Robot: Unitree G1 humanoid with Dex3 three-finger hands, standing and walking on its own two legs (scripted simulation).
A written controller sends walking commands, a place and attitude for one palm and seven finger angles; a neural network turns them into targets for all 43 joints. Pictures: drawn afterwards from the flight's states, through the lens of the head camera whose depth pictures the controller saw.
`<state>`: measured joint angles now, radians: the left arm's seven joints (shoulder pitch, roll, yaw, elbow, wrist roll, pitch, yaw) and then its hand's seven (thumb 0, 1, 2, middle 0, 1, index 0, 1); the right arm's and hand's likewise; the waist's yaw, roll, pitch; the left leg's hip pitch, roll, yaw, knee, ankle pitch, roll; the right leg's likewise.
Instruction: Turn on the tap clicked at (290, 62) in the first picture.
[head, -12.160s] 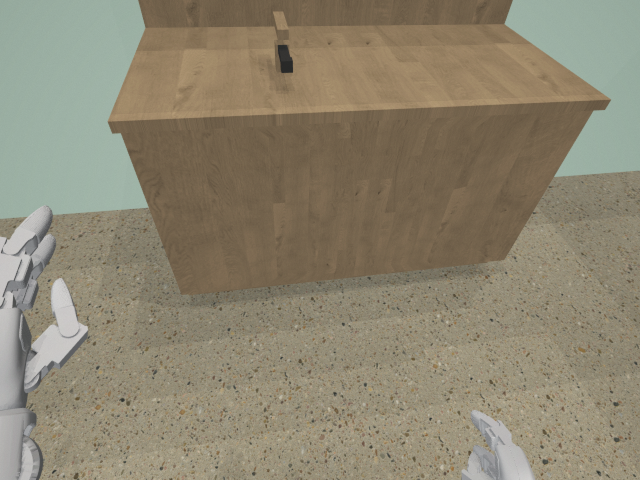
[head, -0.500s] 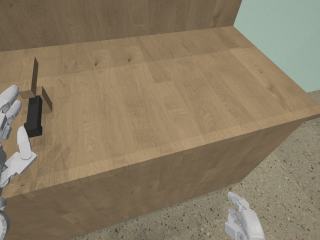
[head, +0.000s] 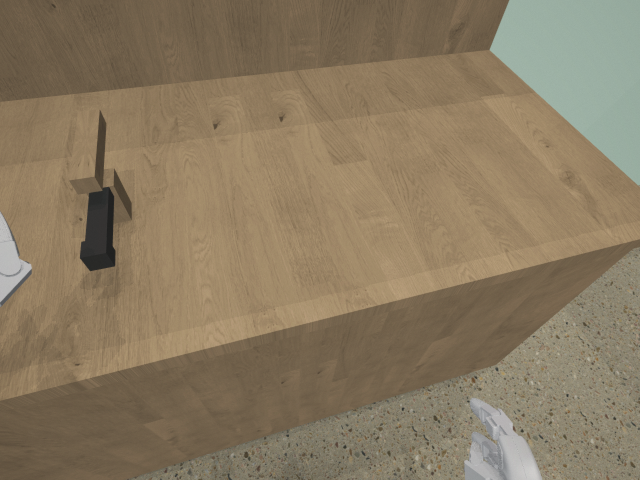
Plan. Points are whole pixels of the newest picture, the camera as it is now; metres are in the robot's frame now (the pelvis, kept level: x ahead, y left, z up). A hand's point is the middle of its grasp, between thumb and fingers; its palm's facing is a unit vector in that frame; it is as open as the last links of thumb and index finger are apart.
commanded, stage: come to a stop and stand still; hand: left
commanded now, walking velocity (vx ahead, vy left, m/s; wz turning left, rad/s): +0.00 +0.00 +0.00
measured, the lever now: (98, 254) +0.33 +0.31 +0.08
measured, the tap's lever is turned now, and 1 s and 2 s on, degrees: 0 0 0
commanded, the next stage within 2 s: look again from close up in 0.52 s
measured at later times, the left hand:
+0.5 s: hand (21, 275) +0.24 +0.30 +0.17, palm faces +0.39 -0.87 -0.31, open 7.4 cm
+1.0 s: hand (39, 327) +0.20 +0.27 +0.15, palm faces +0.41 -0.86 -0.32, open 7.4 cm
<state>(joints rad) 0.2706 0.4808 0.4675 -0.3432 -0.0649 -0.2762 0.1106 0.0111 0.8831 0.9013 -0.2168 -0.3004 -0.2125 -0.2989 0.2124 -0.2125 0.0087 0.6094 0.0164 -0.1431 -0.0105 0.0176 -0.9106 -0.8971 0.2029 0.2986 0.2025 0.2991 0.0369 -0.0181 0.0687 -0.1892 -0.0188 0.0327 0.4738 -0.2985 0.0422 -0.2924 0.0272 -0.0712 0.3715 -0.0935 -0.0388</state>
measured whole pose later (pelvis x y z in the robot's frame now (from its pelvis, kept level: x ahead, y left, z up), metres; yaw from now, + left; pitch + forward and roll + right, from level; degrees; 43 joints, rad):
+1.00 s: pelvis -0.01 +0.02 +0.00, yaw +1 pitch -4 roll -1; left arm 0.42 0.34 0.34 -0.45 -0.04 -0.21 0.11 0.01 0.89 0.90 -0.21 -0.30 -0.21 -0.30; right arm 0.22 -0.18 0.03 0.56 0.02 -0.09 -0.02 0.02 -0.91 -0.90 0.21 0.30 0.21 0.30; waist 0.02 -0.04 0.08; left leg -0.13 -0.05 0.04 0.49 -0.31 0.07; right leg -0.24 -0.01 -0.08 0.42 -0.12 -0.01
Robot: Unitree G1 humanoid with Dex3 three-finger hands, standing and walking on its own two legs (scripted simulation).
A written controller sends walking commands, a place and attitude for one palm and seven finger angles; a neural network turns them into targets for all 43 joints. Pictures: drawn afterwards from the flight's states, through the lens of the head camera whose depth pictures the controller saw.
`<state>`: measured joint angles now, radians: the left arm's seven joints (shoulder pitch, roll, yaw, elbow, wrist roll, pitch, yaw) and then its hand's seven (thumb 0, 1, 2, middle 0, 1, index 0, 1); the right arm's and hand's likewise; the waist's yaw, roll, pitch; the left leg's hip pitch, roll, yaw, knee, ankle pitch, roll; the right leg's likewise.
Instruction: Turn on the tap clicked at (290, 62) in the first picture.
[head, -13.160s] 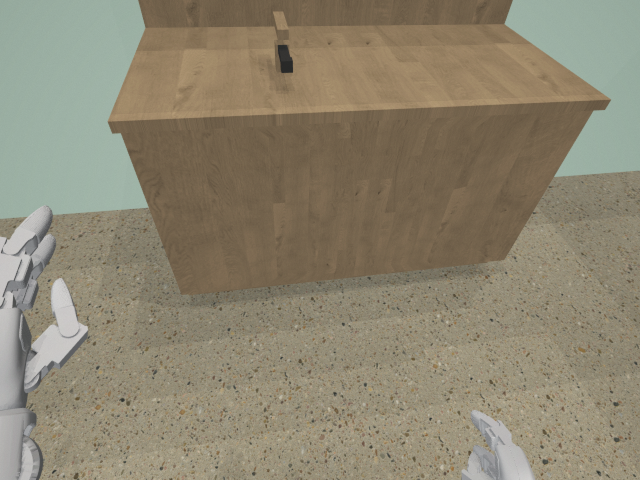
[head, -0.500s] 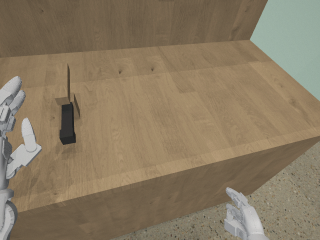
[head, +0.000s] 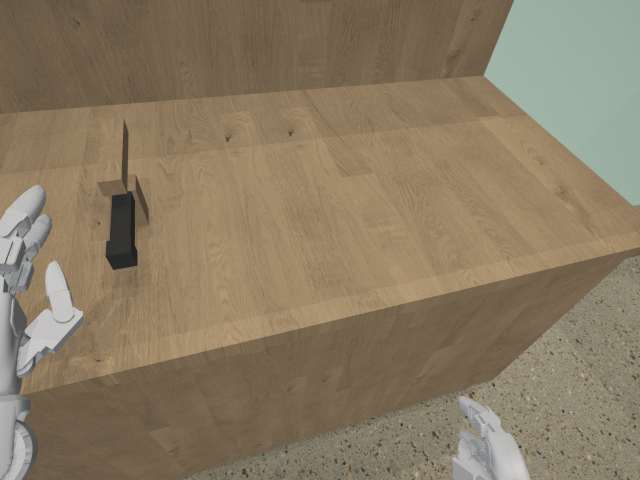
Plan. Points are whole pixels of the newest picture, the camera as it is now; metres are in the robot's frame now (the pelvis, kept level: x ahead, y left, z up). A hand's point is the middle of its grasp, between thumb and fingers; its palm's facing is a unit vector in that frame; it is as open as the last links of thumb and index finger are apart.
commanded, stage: come to a stop and stand still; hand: left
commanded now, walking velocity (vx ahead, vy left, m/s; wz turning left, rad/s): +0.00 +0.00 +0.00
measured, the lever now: (122, 253) +0.34 +0.28 +0.08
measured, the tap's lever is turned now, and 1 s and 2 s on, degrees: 0 0 0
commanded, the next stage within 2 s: look again from close up in 0.94 s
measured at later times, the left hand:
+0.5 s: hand (37, 257) +0.25 +0.28 +0.19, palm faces +0.48 -0.80 -0.37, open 7.4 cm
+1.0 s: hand (75, 279) +0.24 +0.26 +0.17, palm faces +0.40 -0.86 -0.30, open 7.4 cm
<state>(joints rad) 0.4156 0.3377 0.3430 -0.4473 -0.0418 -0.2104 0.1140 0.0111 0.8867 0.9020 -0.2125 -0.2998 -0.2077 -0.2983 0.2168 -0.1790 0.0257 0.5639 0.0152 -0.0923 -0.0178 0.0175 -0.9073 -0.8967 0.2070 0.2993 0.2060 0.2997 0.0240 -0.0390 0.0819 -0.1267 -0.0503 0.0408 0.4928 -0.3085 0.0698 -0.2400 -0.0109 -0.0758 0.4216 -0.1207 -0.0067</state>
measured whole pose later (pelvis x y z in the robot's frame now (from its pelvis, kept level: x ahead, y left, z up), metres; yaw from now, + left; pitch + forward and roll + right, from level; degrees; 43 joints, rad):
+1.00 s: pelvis +0.02 +0.01 +0.00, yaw +0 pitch -2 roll -2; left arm 0.37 0.35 0.35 -0.48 -0.05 -0.26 0.10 0.01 0.89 0.90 -0.21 -0.30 -0.21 -0.30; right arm 0.16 -0.19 0.01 0.56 0.02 -0.13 0.01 0.02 -0.91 -0.90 0.21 0.30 0.21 0.30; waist 0.03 -0.03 0.07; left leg -0.13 -0.05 0.03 0.52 -0.36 0.06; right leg -0.25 -0.01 -0.07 0.47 -0.18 0.00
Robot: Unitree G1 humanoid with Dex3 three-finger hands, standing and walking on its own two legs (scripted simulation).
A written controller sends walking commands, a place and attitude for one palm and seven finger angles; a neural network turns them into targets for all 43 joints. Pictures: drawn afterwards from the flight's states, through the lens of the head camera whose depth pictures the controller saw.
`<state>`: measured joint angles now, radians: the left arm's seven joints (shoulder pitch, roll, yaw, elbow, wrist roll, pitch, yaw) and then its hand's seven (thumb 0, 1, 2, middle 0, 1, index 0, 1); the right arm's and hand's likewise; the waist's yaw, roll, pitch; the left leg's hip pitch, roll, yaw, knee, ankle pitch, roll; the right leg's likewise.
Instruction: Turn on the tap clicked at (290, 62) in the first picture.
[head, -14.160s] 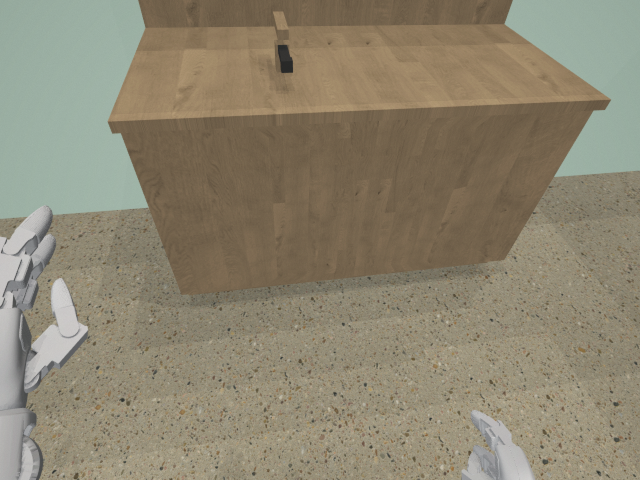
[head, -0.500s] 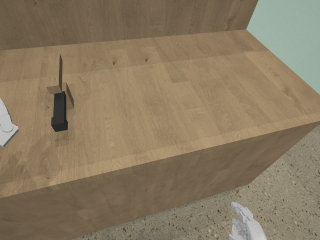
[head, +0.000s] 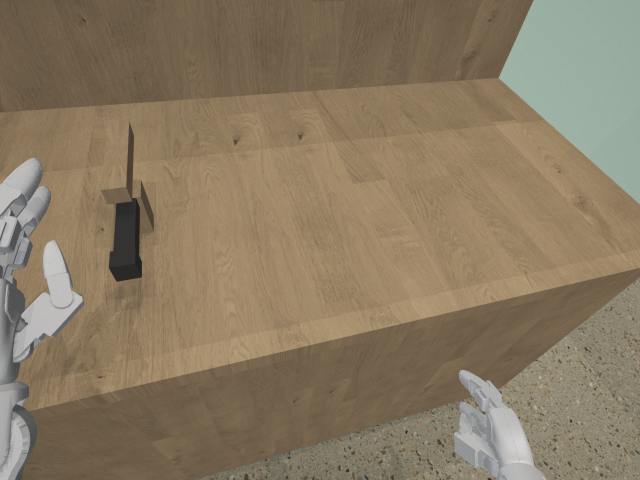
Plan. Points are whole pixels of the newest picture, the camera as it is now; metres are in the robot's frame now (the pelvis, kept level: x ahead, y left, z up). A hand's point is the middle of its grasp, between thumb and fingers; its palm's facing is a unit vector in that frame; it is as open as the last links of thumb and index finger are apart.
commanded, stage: look again from close up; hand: left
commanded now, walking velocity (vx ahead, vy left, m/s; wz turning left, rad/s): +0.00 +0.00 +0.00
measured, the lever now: (126, 264) +0.32 +0.27 +0.08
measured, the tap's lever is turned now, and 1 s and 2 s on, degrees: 0 0 0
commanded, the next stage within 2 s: come to a stop and stand still in 0.32 s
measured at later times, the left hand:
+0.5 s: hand (81, 344) +0.19 +0.23 +0.16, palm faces +0.40 -0.86 -0.33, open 7.4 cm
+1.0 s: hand (131, 307) +0.22 +0.20 +0.16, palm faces +0.25 -0.86 -0.44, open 7.4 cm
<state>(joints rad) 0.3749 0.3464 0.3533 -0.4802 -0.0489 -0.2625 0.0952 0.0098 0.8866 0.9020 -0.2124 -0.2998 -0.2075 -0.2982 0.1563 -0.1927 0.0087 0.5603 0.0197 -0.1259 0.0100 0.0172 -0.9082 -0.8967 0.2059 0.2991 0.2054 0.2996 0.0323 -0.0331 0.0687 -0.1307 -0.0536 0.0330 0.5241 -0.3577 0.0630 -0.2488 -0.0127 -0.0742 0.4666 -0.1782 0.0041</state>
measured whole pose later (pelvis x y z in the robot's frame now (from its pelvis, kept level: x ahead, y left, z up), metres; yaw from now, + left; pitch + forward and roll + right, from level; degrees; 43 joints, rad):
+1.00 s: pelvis -0.01 -0.01 +0.00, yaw -3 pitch -2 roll +0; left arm 0.42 0.35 0.34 -0.42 -0.04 -0.23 0.04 0.01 0.89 0.90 -0.21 -0.30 -0.20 -0.30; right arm 0.21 -0.18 0.01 0.58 0.04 -0.10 0.04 0.02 -0.91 -0.90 0.21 0.30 0.21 0.30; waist -0.01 0.04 0.06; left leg -0.15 -0.05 0.08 0.51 -0.34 0.06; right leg -0.31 0.00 -0.03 0.50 -0.17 -0.01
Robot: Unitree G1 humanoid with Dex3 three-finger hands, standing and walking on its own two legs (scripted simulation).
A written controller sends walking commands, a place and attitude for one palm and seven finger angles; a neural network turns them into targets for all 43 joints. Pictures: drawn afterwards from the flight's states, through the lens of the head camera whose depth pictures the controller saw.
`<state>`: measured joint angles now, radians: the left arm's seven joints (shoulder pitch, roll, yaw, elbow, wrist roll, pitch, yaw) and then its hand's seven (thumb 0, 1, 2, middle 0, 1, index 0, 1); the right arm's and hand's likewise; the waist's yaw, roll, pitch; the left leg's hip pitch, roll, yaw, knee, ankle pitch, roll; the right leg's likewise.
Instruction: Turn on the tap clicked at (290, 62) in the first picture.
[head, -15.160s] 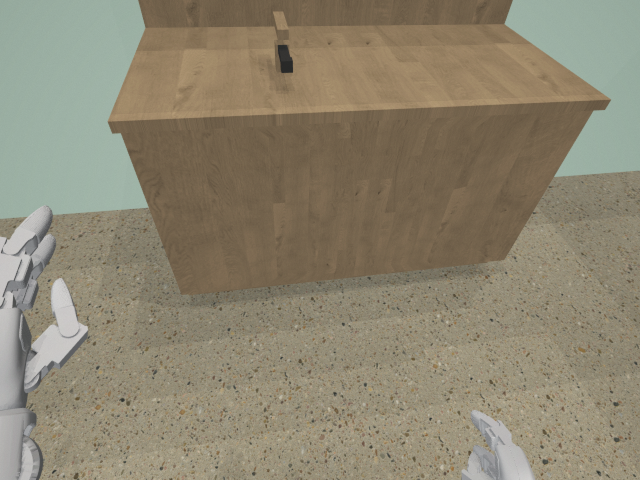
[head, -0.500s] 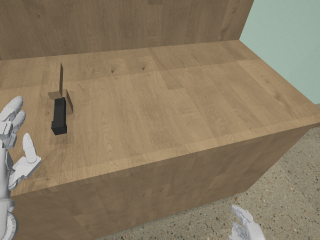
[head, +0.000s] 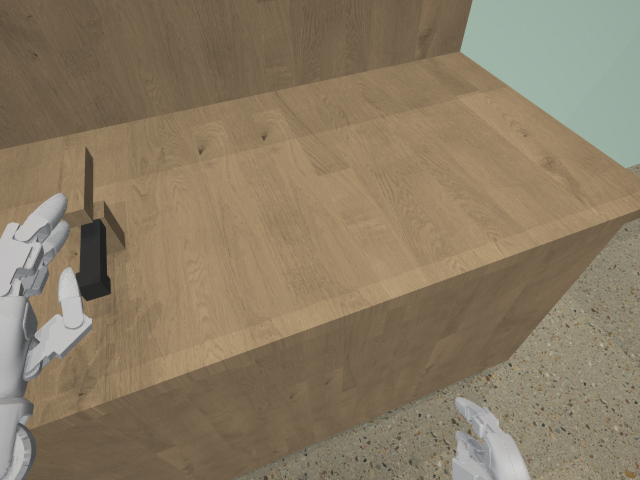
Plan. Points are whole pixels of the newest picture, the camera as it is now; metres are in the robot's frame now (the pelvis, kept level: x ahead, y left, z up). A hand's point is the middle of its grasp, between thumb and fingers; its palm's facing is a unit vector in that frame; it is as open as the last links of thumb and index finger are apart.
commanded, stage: come to a stop and stand still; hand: left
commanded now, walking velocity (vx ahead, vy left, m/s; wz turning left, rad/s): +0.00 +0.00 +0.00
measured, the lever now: (93, 283) +0.32 +0.30 +0.08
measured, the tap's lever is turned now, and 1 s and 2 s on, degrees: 0 0 0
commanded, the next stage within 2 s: look again from close up in 0.34 s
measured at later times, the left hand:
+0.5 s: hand (56, 343) +0.21 +0.25 +0.15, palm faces +0.39 -0.85 -0.35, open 7.4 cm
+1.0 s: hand out of the picture +0.23 +0.30 +0.19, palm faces +0.49 -0.79 -0.36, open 7.4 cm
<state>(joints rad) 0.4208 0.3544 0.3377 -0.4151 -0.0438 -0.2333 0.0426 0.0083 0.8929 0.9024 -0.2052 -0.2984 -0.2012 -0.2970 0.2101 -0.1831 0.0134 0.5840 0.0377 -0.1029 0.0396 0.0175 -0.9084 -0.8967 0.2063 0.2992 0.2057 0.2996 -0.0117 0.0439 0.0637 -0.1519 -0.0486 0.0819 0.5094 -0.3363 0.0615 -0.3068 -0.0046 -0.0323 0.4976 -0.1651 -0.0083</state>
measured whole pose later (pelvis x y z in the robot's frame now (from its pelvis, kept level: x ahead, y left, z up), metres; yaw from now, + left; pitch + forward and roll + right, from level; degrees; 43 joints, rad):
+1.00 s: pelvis -0.01 +0.01 +0.00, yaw +0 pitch -2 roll +0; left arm 0.19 0.44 0.47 -0.32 -0.05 -0.26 0.08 0.01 0.89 0.90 -0.21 -0.30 -0.21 -0.30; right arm 0.22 -0.18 0.03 0.57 0.01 -0.17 0.02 0.02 -0.91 -0.90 0.21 0.30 0.21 0.30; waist 0.05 -0.05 0.10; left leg -0.15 -0.07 0.08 0.49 -0.31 0.08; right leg -0.30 -0.02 -0.04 0.49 -0.15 -0.01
